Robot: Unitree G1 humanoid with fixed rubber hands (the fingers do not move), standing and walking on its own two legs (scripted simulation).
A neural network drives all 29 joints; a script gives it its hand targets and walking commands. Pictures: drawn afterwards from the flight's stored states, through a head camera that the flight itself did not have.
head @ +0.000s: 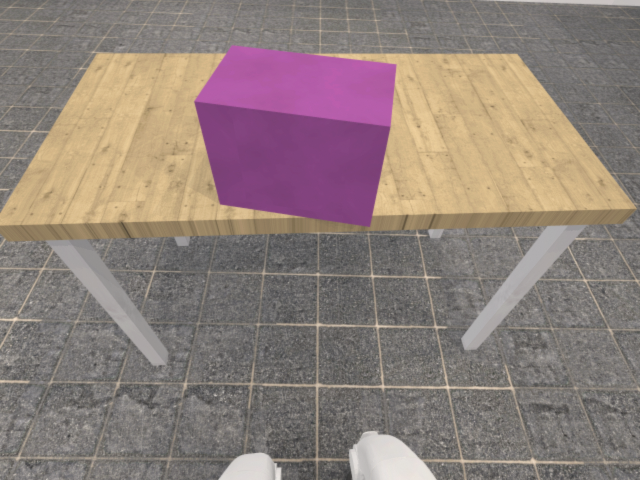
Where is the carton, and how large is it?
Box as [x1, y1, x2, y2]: [194, 45, 396, 226]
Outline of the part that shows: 232,45 194,101 220,204 369,226 390,126 396,64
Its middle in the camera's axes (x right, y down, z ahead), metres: -0.03 -0.16 +0.62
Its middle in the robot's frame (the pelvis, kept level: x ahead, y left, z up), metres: +0.59 +0.03 +0.08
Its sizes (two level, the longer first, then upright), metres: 0.258 0.160 0.196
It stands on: a table, 0.71 m high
